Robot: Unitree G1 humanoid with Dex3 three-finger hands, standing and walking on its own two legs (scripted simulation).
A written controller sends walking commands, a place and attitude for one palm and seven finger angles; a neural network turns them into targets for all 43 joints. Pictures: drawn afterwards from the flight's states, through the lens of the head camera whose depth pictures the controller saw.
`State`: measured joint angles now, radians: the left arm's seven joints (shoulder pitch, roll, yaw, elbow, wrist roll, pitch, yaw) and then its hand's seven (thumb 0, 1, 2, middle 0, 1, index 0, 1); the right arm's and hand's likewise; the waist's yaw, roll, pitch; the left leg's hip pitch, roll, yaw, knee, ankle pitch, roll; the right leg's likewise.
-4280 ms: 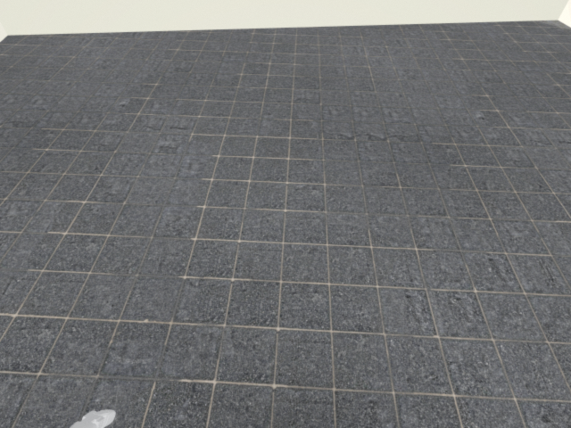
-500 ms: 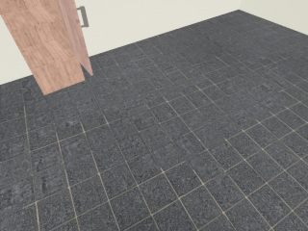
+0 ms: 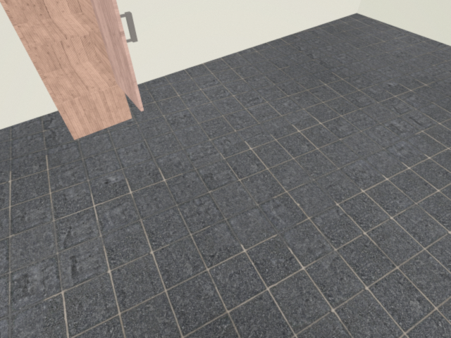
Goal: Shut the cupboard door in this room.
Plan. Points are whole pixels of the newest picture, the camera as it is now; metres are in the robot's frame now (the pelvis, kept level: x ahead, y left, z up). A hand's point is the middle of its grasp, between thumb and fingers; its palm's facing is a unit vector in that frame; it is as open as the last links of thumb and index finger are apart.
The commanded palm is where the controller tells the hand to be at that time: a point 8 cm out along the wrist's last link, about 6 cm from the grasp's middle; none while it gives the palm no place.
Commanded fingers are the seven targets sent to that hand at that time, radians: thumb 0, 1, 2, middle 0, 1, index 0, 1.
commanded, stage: turn or walk to find it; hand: left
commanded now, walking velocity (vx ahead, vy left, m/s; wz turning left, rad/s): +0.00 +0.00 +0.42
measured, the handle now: (127, 28) +1.37 +0.54 -0.04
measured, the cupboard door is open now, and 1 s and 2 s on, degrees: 90 90 90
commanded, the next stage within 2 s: stand and wait in 0.14 s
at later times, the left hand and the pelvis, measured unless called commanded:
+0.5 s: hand out of the picture +0.01 +0.18 -0.17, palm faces +0.12 -0.97 -0.22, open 7.4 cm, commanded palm none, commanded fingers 0.00 0.90 0.90 -0.20 -0.30 -0.20 -0.30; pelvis -0.01 +0.00 +0.00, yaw +5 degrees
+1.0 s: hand out of the picture +0.01 +0.21 -0.18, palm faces +0.23 -0.95 -0.22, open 7.4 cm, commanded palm none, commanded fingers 0.00 0.90 0.90 -0.20 -0.30 -0.20 -0.30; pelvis -0.02 +0.01 +0.00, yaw +12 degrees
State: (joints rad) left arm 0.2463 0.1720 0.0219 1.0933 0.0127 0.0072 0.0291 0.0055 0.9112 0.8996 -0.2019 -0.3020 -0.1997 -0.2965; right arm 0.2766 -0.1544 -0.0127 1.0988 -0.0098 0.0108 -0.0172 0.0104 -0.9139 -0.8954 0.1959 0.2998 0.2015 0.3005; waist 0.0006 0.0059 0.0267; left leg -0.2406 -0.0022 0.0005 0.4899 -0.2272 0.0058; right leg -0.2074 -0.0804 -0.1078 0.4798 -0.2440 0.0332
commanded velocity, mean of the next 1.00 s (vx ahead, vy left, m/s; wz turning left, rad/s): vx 0.00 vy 0.00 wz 0.20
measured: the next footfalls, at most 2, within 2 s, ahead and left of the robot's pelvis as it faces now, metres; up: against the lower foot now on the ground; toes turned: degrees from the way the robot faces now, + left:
right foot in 1.18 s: +0.03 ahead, -0.14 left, +0.00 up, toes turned +12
left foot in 1.48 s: -0.03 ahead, +0.11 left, +0.00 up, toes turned +22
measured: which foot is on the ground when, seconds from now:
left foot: down 0.00-1.00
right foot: down 0.00-0.84, up 0.86-1.00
